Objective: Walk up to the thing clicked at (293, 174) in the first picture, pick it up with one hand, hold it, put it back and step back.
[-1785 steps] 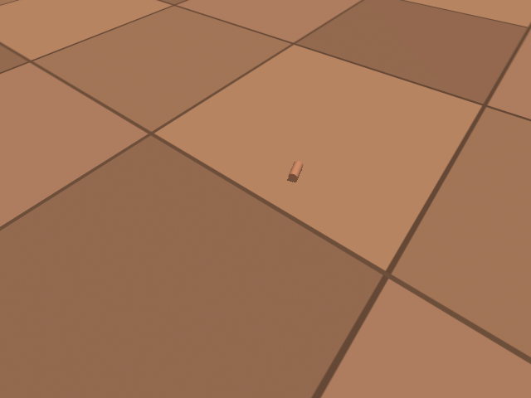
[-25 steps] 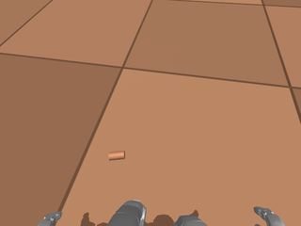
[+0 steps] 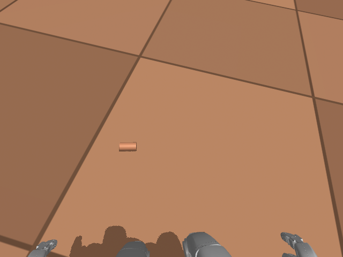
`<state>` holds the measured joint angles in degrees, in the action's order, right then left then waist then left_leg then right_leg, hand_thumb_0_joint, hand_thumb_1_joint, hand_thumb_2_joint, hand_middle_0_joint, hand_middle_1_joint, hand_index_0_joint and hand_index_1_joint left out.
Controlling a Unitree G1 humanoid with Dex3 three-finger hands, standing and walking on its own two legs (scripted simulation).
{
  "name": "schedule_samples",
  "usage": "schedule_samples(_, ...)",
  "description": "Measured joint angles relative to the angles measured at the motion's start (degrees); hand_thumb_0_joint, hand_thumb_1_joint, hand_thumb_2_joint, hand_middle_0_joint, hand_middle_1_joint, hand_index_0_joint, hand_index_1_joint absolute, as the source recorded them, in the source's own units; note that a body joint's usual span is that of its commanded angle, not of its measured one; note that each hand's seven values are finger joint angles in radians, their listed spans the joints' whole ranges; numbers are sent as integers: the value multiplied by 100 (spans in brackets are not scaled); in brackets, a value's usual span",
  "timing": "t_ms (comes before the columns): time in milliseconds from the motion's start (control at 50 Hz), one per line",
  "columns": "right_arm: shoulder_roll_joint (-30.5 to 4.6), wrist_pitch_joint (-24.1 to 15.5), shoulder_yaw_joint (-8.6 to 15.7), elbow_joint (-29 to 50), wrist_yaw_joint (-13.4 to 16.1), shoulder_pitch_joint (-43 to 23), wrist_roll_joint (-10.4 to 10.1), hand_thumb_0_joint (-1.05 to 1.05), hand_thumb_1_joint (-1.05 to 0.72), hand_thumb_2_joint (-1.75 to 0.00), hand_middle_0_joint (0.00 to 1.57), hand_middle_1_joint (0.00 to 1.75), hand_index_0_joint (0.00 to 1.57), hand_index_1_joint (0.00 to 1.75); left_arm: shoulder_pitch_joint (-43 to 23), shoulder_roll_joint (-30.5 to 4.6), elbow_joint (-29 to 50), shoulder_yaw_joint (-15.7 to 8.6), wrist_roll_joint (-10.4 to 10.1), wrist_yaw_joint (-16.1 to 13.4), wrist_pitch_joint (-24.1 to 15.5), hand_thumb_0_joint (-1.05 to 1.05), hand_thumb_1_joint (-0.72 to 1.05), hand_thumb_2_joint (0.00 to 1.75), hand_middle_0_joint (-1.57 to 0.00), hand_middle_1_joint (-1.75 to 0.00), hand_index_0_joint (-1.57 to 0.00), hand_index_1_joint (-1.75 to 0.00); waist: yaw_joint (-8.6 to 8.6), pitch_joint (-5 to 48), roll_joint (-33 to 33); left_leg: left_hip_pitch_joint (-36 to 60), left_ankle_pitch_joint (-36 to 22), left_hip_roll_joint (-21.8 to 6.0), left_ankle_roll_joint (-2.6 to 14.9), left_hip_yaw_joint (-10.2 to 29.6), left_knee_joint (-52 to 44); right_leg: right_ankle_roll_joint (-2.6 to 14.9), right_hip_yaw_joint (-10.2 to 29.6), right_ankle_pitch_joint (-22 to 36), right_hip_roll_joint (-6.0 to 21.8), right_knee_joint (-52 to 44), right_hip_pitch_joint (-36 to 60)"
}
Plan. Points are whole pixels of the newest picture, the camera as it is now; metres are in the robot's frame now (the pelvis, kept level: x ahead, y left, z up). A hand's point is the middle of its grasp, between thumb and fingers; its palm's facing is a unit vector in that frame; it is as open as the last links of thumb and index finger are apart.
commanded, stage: step back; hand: left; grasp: from above
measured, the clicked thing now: (128, 146) +0.73 +0.25 -0.74
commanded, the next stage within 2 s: stand in 1.84 s
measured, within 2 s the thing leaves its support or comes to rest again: neither
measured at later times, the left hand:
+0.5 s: hand out of the picture -0.06 +0.22 -0.14, palm faces +0.02 -0.90 -0.44, open 7.4 cm
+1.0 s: hand out of the picture -0.30 +0.18 -0.15, palm faces +0.03 -0.91 -0.41, open 7.4 cm
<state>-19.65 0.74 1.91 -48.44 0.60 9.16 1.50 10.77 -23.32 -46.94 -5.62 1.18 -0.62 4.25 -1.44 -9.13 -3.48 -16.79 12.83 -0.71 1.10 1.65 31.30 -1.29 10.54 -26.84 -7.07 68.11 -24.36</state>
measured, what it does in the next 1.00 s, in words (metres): walks backwards: right foot, then left foot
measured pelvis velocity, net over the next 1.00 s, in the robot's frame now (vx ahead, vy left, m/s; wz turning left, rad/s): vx -0.32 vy -0.09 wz -0.01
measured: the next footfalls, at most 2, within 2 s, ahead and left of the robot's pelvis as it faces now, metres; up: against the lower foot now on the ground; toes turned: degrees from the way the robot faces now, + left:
right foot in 0.18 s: -0.06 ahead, -0.15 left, +0.00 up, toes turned +0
left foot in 0.54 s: -0.19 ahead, +0.07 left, +0.00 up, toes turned +1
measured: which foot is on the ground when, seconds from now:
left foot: down 0.00-0.20, up 0.22-0.52, down 0.54-0.90, up 0.92-1.00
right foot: up 0.00-0.16, down 0.18-0.58, up 0.60-0.84, down 0.86-1.00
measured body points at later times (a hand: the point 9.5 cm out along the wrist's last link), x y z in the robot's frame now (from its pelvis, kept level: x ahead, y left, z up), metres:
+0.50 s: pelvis -0.18 -0.05 -0.01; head -0.11 -0.06 +0.43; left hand -0.06 +0.27 -0.11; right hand -0.11 -0.37 -0.14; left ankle -0.22 +0.08 -0.71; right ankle -0.10 -0.15 -0.74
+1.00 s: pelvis -0.32 -0.09 -0.01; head -0.31 -0.10 +0.44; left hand -0.30 +0.23 -0.12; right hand -0.20 -0.40 -0.13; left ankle -0.28 +0.07 -0.70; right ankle -0.34 -0.20 -0.74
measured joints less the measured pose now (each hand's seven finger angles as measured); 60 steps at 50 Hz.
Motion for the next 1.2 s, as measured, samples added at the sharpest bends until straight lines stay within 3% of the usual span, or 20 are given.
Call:
schedule_samples(100,-83,-21,26,293,15,-326,-8,1,-90,-90,21,30,21,30,80,-30,-101,1,17,8,-5,1,90,90,-20,-30,-20,-30,-51,-173,82,-376,-168,-157,-52,-182,262,-98,-303,-219,340,-1222,575)
schedule_samples(160,-198,52,30,391,-8,-463,-15,1,-90,-90,21,30,21,30,96,-2,-154,21,24,60,-71,1,90,90,-20,-30,-20,-30,-74,-183,205,-694,-223,-270,-175,-257,561,7,-583,189,554,-2543,1022)
schedule_samples(200,-352,133,78,345,-9,-545,-49,1,-90,-90,21,30,21,30,25,158,-267,30,59,85,-118,1,91,90,-20,-30,-20,-30,18,-270,605,-873,-245,-460,-196,-27,811,157,-837,363,370,-2913,1186)
schedule_samples(240,-382,230,138,225,39,-431,-85,1,-90,-90,21,30,21,30,90,265,-241,87,124,153,-123,1,90,90,-20,-30,-20,-30,73,-148,738,-1106,717,-167,-136,387,1318,235,-982,448,384,-2831,1065)
schedule_samples(280,-318,293,143,73,57,-263,-107,1,-91,-90,21,30,20,30,212,267,-188,115,145,163,-110,1,90,90,-21,-30,-20,-30,-103,38,494,-1288,1378,297,-135,461,2353,299,-782,562,591,-2813,892)
schedule_samples(320,-343,272,124,-8,32,-74,-139,1,-91,-90,21,30,20,30,249,305,-185,120,146,127,-81,1,90,90,-21,-30,-20,-30,-105,162,401,-1319,1357,616,-113,593,3132,291,-732,801,733,-3057,836)
schedule_samples(380,-415,199,111,-69,61,218,-142,1,-91,-90,21,30,20,30,138,333,-92,90,162,93,-73,1,90,90,-21,-31,-20,-30,-5,257,433,-1124,1283,747,-159,690,3504,283,-853,1097,801,-3301,651)
schedule_samples(500,-348,162,65,-233,94,481,-78,1,-91,-90,21,30,20,30,-345,234,337,84,171,-30,-141,1,90,90,-21,-31,-20,-30,157,-22,418,-115,1608,373,-211,274,1760,316,-1262,1401,849,-3183,185)
schedule_samples(540,-285,118,51,-261,65,517,-49,1,-91,-90,21,30,20,30,-507,184,436,104,121,-36,-119,1,90,90,-21,-31,-20,-30,192,-117,334,285,1151,275,-156,80,748,295,-1382,1409,915,-2948,-11)
schedule_samples(580,-85,120,46,-349,40,406,-8,1,-91,-90,21,30,20,30,-625,70,417,104,70,-32,-59,1,90,90,-21,-31,-20,-30,117,-300,-92,417,778,491,-68,-121,478,251,-1188,1454,1120,-2745,-115)
schedule_samples(660,-61,132,-17,-274,-50,418,81,1,-91,-90,21,30,21,30,-505,194,134,163,14,1,94,1,90,90,-21,-30,-20,-30,253,-112,92,219,600,211,11,26,554,190,-815,-150,511,-1306,-363)
schedule_samples(740,-69,123,-36,-196,-9,308,106,1,-90,-90,21,30,21,30,-295,178,11,149,-51,63,68,1,90,90,-21,-30,-20,-30,155,145,146,38,219,-14,-55,25,243,206,-382,-161,129,-135,-255)
schedule_samples(780,-116,102,-8,-141,-11,175,93,1,-90,-90,21,30,21,30,-187,156,-65,142,-48,83,-9,1,90,90,-21,-30,-20,-30,86,196,170,-96,101,-87,-75,-5,213,164,-428,-136,243,-644,157)
schedule_samples(840,-208,90,35,-28,-48,-82,99,1,-90,-90,21,30,21,30,52,100,-258,159,-29,97,-193,1,90,90,-21,-30,-20,-30,-26,273,183,-366,87,-176,-79,-171,421,129,-620,-45,583,-2442,995)
schedule_samples(880,-328,112,78,3,-71,-272,83,1,-90,-90,21,30,21,30,130,179,-532,141,24,58,-324,1,90,90,-21,-30,-20,-30,-15,201,471,-567,226,-391,-54,-89,837,147,-768,400,454,-3318,1412)
schedule_samples(920,-373,162,130,-53,-59,-248,56,1,-91,-90,21,30,21,30,258,300,-734,179,114,55,-385,1,90,90,-21,-30,-20,-30,26,245,745,-668,845,-347,15,283,1177,197,-909,512,295,-3327,1453)
schedule_samples(960,-319,190,129,-182,-92,-105,37,1,-91,-90,21,30,20,30,456,298,-835,202,170,59,-404,1,90,90,-21,-30,-20,-30,-136,465,613,-717,1221,-61,-21,371,1578,280,-768,494,413,-3224,1328)
schedule_samples(1040,-382,149,153,-405,-176,151,-16,1,-91,-90,21,30,20,30,582,336,-974,201,156,48,-488,1,90,90,-21,-31,-20,-30,-111,632,603,-552,1108,117,-74,460,1830,207,-794,626,610,-3363,1287)
schedule_samples(1140,-397,92,171,-668,-233,370,32,1,-91,-90,21,30,20,30,494,266,-848,176,145,98,-618,1,90,90,-21,-31,-21,-30,-69,575,620,-64,1402,55,-116,233,909,99,-994,633,797,-3341,1157)
schedule_samples(1200,-220,-27,192,-780,-247,332,53,1,-91,-90,21,30,20,30,401,99,-794,171,99,88,-554,1,90,90,-21,-31,-20,-30,-101,382,276,294,356,267,-117,-48,104,55,-868,504,1084,-3035,1049)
